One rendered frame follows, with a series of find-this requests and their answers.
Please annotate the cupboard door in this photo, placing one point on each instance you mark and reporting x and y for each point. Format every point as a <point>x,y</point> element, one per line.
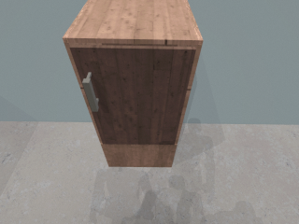
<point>141,90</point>

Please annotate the handle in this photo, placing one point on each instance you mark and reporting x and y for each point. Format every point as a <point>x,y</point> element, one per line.
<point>88,87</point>

